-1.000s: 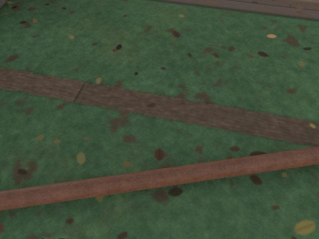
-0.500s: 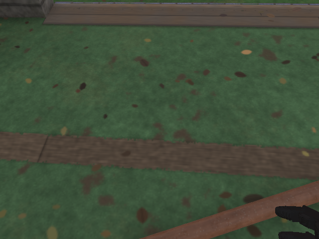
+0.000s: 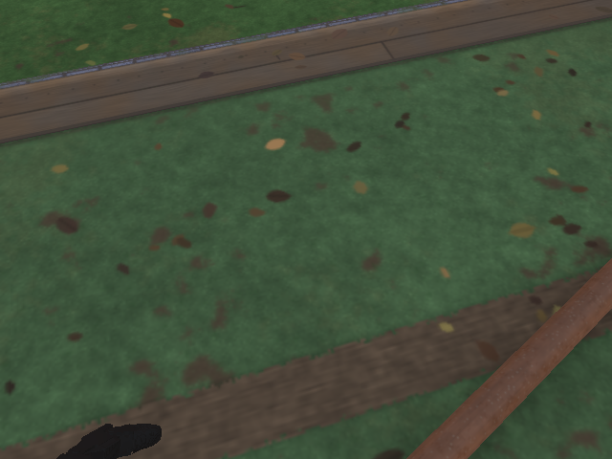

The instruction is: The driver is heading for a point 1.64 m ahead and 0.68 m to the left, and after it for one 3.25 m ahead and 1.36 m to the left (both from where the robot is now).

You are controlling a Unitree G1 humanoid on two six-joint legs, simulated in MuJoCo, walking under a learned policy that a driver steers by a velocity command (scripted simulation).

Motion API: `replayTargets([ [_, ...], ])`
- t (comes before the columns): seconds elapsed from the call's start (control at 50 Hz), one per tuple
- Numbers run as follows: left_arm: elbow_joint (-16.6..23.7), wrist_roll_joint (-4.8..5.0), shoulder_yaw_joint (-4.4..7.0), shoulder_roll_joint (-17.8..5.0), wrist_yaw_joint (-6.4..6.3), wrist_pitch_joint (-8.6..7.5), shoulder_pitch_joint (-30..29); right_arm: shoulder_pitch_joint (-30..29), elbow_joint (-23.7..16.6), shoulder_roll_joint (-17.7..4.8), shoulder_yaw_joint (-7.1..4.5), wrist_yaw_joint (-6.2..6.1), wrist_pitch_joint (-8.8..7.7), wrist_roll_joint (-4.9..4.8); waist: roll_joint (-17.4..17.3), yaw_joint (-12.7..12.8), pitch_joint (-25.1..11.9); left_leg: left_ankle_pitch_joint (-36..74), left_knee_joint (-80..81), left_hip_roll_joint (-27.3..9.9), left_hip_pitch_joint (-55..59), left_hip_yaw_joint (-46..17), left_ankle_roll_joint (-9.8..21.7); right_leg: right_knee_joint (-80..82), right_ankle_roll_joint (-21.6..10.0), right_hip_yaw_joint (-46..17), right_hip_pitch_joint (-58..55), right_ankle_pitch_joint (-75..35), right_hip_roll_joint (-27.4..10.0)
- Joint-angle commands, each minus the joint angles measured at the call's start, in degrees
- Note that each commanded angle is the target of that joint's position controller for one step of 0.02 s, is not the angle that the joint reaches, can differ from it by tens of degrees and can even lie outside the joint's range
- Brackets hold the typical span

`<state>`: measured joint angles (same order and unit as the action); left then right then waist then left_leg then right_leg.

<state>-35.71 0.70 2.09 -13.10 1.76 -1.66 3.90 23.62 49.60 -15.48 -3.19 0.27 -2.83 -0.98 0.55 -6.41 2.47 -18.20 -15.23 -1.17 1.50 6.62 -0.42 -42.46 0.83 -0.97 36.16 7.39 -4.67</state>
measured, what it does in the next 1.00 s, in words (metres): walks ahead, turning left: left foot 0.13 m higher, then right foot 0.13 m lower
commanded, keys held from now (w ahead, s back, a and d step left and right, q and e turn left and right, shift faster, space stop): w+q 0.84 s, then w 0.16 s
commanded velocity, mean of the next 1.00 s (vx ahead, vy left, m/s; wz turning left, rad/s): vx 0.50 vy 0.00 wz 0.45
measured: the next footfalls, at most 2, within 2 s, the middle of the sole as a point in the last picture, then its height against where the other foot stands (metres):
left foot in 0.22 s outside the picture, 0.13 m higher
right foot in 0.68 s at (284, 437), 0.13 m lower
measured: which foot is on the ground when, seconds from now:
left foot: down 0.00-0.08, up 0.10-0.20, down 0.22-0.56, up 0.58-1.00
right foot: down 0.00-0.48, up 0.50-0.66, down 0.68-1.00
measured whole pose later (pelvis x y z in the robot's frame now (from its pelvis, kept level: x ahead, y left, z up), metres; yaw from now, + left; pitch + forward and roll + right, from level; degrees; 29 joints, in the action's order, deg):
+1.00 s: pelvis +0.47 +0.12 -0.02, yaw +36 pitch -6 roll -2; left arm -52.7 -0.4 3.3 -13.6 -3.6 -5.3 24.1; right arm -7.3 41.4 -8.7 -1.4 2.1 2.4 -2.0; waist 1.5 8.8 6.5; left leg -17.4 -50.3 -5.4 -29.9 -0.6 0.6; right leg -33.4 -2.2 13.4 2.4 25.3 -0.7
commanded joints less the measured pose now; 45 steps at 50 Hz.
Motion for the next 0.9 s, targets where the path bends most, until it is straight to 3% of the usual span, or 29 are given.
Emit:
replayTargets([
  [0.02, 6.32, 0.48, 1.48, -5.46, 0.84, -2.23, -8.06, 3.72, -1.55, -9.34, -1.69, -0.22, 0.91, -0.35, -2.98, 0.87, 2.29, 32.49, -0.43, -13.13, 3.39, -11.74, 10.26, 11.6, -1.59, 5.39, -2.44, 6.03, 5.26],
  [0.06, 2.9, 0.2, 3.68, -8.36, 0.58, -3.04, 3.75, 4.04, -0.07, -12.17, -1.72, -0.47, 1.34, -1.1, -6.63, 8.31, -8.4, 54.48, -18.25, -10.59, -1.44, -9.75, 7.49, 19.76, -3.87, 6.5, -28.67, -3.88, 7.82],
  [0.08, -0.29, -0.14, 5.28, -12.29, -0.1, -2.75, 16.01, -0.51, -1.98, -12.22, -1.55, -0.43, 0.33, -0.59, -8.45, 14.71, -15.31, 44.19, -30.41, -8.41, -14.92, -9.55, 4.85, 17.79, -6.47, -0.72, -48.19, -10.07, 0.41],
  [0.1, -1.9, -1.39, 6.31, -18.54, -1.56, -1.63, 22.42, 0.52, -4.43, -2.76, 0.91, 0.26, -1.45, 1.92, 8.15, 13.73, -23.5, -9.29, -51.06, -0.27, -40.16, -5.94, 0.16, 10.87, -12.75, -20.63, -71.91, -34.44, -19.51],
  [0.12, -2.2, -2.54, 5.58, -15.09, -2.04, -0.91, 25.93, 1.02, -3.35, -5.07, 0.33, -0.05, -2.79, -0.82, 8.27, 17.12, -29.33, -17.57, -62.83, 0.65, -45.28, -14.06, -1.16, 14.68, -19.28, -28.42, -68.06, -33.46, -25.21],
  [0.14, -3.75, -2.52, 4.61, -11.55, -2.16, -0.65, 24.87, -3.8, -4.24, -7.49, -0.89, -0.31, -2.72, -2.6, 6.0, 16.8, -20.39, -15.02, -66.42, -2.2, -50.03, -13.14, -1.39, 16.81, -17.55, -20.67, -62.15, -28.93, -21.22],
  [0.18, -4.98, -0.88, 3.01, -6.61, -2.09, -1.01, 17.27, -9.6, -6.17, -5.88, -0.88, -0.75, -1.39, -1.39, 7.23, 12.91, -7.01, -9.02, -64.63, -5.32, -51.8, -9.29, -0.95, 22.67, -12.75, -11.26, -46.62, -13.95, -14.73],
  [0.24, -5.09, -1.03, 2.11, -2.75, -1.73, -2.39, 7.87, -6.77, -6.85, -3.0, -1.14, -0.11, 1.25, -1.76, 5.85, 5.84, 2.06, -1.79, -63.08, -4.79, -48.38, -10.03, -0.87, 30.23, -9.98, -1.69, -33.82, -8.01, -11.09],
  [0.26, -6.72, -1.16, 2.64, -2.88, -1.6, -2.84, 11.68, -10.26, -8.18, -2.71, -1.11, 0.08, 0.99, -1.96, 3.45, 8.01, 3.17, 0.1, -59.87, -4.07, -51.08, -9.26, -0.61, 29.3, -9.12, -1.0, -39.05, -12.77, -9.19],
  [0.34, -15.69, -2.63, 4.19, -5.82, -1.95, -2.64, 34.08, -28.69, -16.23, 1.75, 0.1, 1.59, -0.66, -1.53, 3.79, 16.62, -0.18, -9.43, -46.54, 4.8, -67.54, -6.84, 0.55, 20.63, -9.0, -3.85, -70.76, -39.8, -10.17],
  [0.42, -23.61, -0.76, 3.37, -6.21, -4.84, -1.37, 49.32, -49.28, -24.38, 7.24, 2.41, 5.04, -1.65, 0.35, 10.86, 22.62, -6.68, -18.15, -33.18, 8.22, -69.83, -0.86, -2.96, 11.28, -8.77, -8.11, -83.81, -71.32, -12.43],
  [0.46, -24.05, 1.24, 2.77, -7.81, -5.57, -1.37, 39.99, -47.44, -24.49, 6.19, 1.83, 6.74, -1.91, 1.3, 14.32, 16.77, -10.05, -16.64, -12.91, 9.27, -42.04, 0.17, -3.64, 7.43, -5.65, -7.43, -65.42, -90.85, -7.99],
  [0.48, -21.7, 2.32, 3.13, -10.74, -5.52, -2.01, 26.43, -29.45, -17.98, 3.51, 0.16, 6.61, -1.46, 1.21, 12.21, 6.7, -10.56, -10.61, 3.19, 6.47, -11.31, -3.28, -2.19, -4.4, -3.05, -6.29, -39.12, -96.39, -5.81],
  [0.5, -21.3, 3.27, 3.98, -15.08, -5.37, -2.9, 18.47, -6.9, -6.84, -1.91, -2.91, 5.42, 0.61, 0.39, -1.75, -2.34, -9.3, 21.11, 18.6, 2.11, 22.84, -5.75, -0.28, -24.1, -1.53, -4.04, -7.65, -61.22, -1.55],
  [0.52, -22.95, 2.84, 2.78, -9.26, -5.3, -2.89, 22.42, 0.28, 2.55, -2.79, -3.06, 4.68, 4.55, -0.4, -19.46, 1.52, 1.7, 40.78, 20.7, -5.88, 46.9, -8.26, 2.21, -45.71, 0.79, 1.92, 33.52, 33.43, 4.73],
  [0.54, -20.84, 6.05, 2.3, -8.12, -5.77, -3.37, 22.47, -8.15, 1.12, -2.49, -2.33, 3.8, 6.31, -0.62, -11.36, 7.81, 6.62, 59.17, 7.11, -10.96, 44.9, -3.85, 0.98, -47.28, -1.37, 2.34, 45.23, 40.88, 6.42],
  [0.56, -19.31, 7.51, 2.93, -9.57, -5.53, -3.91, 25.68, -20.16, -1.93, -2.92, -1.2, 4.27, 6.79, 1.14, -13.31, 14.66, 4.67, 61.62, 2.27, -10.0, 47.19, -3.44, -0.18, -44.37, -0.79, 6.28, 49.3, 39.27, 6.45],
  [0.6, -10.87, 4.37, 1.98, -8.54, -3.75, -6.73, 12.42, -24.66, -4.53, -5.97, -1.5, 2.93, 6.35, 3.47, -8.35, 11.75, 0.11, 79.77, 0.07, -2.04, 35.42, -0.34, -0.73, -22.05, -0.37, 19.53, 36.13, 39.33, 7.55],
  [0.62, -10.02, 0.49, 2.1, -11.77, -1.28, -8.01, 22.39, -30.61, -10.44, -11.05, -2.45, 0.96, 5.28, 5.27, -5.64, 18.43, -7.26, 104.31, -6.39, 7.07, 16.94, 2.9, -0.79, 4.77, 0.44, 25.65, 2.13, 29.52, 15.71],
  [0.64, -17.98, -4.57, 3.8, -17.01, -0.17, -9.56, 50.84, -39.84, -13.49, -19.78, -4.51, -0.26, 2.28, 7.62, -12.33, 31.15, -19.45, 118.56, -35.59, 9.59, 10.72, 5.95, -6.44, 22.58, 1.39, 27.09, -32.71, -6.12, 19.17],
  [0.66, -27.86, 0.07, 1.72, -7.77, 0.08, -8.3, 60.56, -45.58, -16.7, -11.21, -2.63, 0.47, 0.96, 5.57, 2.37, 28.94, -23.73, 43.34, -50.35, 8.7, 6.13, -3.16, -2.68, 39.23, 0.06, 6.64, -51.15, -55.06, 4.99],
  [0.68, -28.41, -3.09, -1.3, -1.26, -0.51, -5.92, 56.56, -49.01, -17.95, -0.57, 0.44, 3.05, 2.95, 3.32, 15.52, 22.43, -22.55, -9.21, -49.67, 9.93, -9.38, -11.84, 0.97, 22.45, 0.48, 1.82, -65.17, -48.94, 1.03],
  [0.7, -25.24, -6.34, -0.66, -6.06, -0.11, -5.56, 55.4, -43.66, -15.99, -0.04, 0.05, 2.61, 3.55, 3.02, 34.39, 19.51, -29.14, -28.52, -70.76, 17.7, -22.22, -20.55, 0.68, 5.61, -3.65, -4.54, -77.38, -79.7, -1.97],
  [0.72, -22.57, -5.23, 3.31, -16.15, -0.99, -5.9, 52.76, -32.21, -14.37, -5.57, -2.5, 0.97, 2.43, -3.75, 36.45, 19.06, -36.18, -30.22, -93.3, 18.99, -40.92, -30.45, -4.94, -2.38, -19.12, -26.07, -89.5, -69.89, -14.88],
  [0.74, -21.56, -3.95, 5.12, -18.73, -1.9, -5.85, 51.0, -36.29, -13.75, -7.7, -2.78, 0.85, 1.78, -4.69, 30.5, 21.58, -35.21, -23.69, -90.68, 13.82, -42.4, -27.31, -5.36, 3.42, -17.88, -26.83, -84.13, -46.36, -13.55],
  [0.78, -20.17, -0.59, 4.06, -12.6, -5.94, -6.84, 44.01, -41.43, -15.59, -3.58, -1.53, 1.58, 3.02, -3.85, 15.49, 18.17, -25.09, -16.32, -85.53, 5.37, -42.79, -22.77, -3.11, 10.02, -13.77, -30.96, -65.43, -8.57, -15.41],
  [0.84, -14.65, -1.1, 2.1, -6.28, -7.75, -5.73, 29.41, -40.58, -17.49, 3.84, 1.47, 3.98, 6.42, -1.79, -3.23, 14.02, -4.66, -15.68, -54.38, -3.98, -32.14, -16.65, 0.29, 20.19, -12.14, -20.52, -29.74, -3.69, -18.48],
  [0.86, -14.51, -2.18, 2.27, -7.17, -7.0, -5.52, 28.5, -40.24, -16.17, 3.24, 0.99, 3.04, 6.65, -0.92, -2.87, 15.36, -0.61, -15.78, -61.75, -3.78, -29.55, -14.51, -0.47, 22.15, -14.32, -20.19, -22.1, -13.08, -20.59],
  [0.9, -13.29, -2.48, 3.1, -11.17, -6.48, -5.07, 23.13, -36.06, -15.47, 3.48, 1.02, 2.08, 6.15, -2.17, -2.12, 11.92, 2.45, -9.41, -43.3, -6.72, -25.49, -13.42, -0.08, 25.97, -12.34, -10.18, -16.29, -6.72, -17.26],
])
Keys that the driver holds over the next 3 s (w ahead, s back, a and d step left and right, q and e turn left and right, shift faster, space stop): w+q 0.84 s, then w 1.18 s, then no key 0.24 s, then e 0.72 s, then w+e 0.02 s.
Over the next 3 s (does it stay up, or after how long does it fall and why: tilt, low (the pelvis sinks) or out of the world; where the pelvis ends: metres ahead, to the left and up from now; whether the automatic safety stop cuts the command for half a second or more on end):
stays up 1.13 0.53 0.01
